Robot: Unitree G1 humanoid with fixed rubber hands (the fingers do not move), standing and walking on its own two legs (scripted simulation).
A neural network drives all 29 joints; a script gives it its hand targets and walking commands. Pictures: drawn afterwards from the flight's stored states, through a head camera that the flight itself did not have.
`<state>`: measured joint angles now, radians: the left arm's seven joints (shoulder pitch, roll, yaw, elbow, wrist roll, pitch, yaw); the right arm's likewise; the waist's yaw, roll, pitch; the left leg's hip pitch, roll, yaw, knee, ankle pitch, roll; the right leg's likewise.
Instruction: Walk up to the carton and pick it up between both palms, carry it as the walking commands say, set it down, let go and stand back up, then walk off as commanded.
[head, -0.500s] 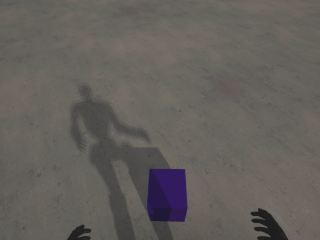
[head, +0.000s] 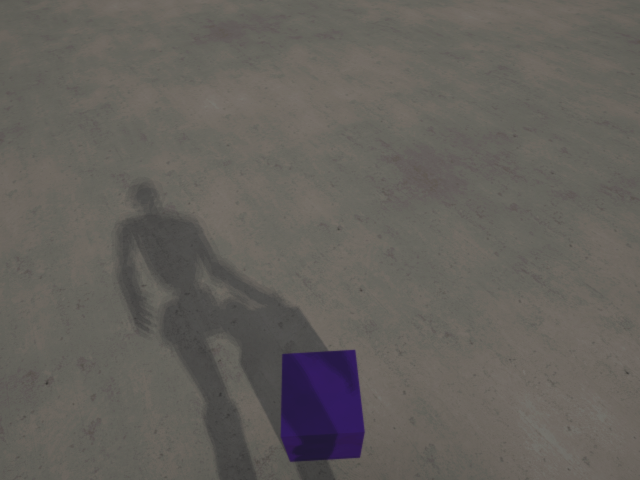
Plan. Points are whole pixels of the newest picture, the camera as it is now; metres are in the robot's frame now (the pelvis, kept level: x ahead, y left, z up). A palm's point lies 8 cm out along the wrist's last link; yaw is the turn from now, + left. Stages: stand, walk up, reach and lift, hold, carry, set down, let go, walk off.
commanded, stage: stand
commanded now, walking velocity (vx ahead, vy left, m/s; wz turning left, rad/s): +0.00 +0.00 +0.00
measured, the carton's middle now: (322, 407) +0.42 +0.03 -0.64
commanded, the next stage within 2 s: walk off in 1.16 s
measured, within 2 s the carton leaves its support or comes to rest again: neither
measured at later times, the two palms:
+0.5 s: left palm out of the picture -0.01 +0.24 -0.13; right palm out of the picture -0.04 -0.25 -0.13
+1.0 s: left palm out of the picture -0.05 +0.22 -0.13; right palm out of the picture -0.09 -0.22 -0.14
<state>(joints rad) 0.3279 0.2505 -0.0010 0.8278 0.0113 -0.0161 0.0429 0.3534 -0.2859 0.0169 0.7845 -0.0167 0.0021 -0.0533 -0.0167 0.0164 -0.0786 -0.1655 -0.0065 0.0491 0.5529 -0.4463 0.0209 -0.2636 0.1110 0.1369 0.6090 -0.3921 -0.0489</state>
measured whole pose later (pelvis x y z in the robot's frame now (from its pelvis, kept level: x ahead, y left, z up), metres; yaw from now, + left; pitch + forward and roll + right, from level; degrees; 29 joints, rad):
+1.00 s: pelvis -0.02 +0.00 +0.01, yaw -2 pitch +0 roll +0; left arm 0.35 0.15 -0.04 1.13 0.01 0.01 0.06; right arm 0.41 -0.18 0.04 1.11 -0.02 0.02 -0.06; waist -0.01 0.02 -0.01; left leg -0.09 0.00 0.08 0.46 -0.37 0.02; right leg -0.20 0.11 0.17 0.53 -0.31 -0.04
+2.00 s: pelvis -0.09 +0.01 +0.01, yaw +17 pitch +1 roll +0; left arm 0.29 0.23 0.02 0.95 0.04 -0.01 0.08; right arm 0.20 -0.23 -0.06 0.87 -0.01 0.06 -0.01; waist 0.02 -0.01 0.02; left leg -0.37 0.01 0.04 0.84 -0.50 -0.04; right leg -0.27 -0.07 -0.12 0.53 -0.27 0.00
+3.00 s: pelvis -0.13 +0.02 +0.01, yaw +51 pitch +0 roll +1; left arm 0.29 0.28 0.05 0.79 0.03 0.00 0.02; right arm 0.15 -0.26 -0.07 0.71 -0.02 0.07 0.05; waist 0.03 -0.02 0.06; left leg -0.31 0.02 0.08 0.65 -0.37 -0.05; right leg -0.22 -0.15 -0.24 0.58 -0.35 0.02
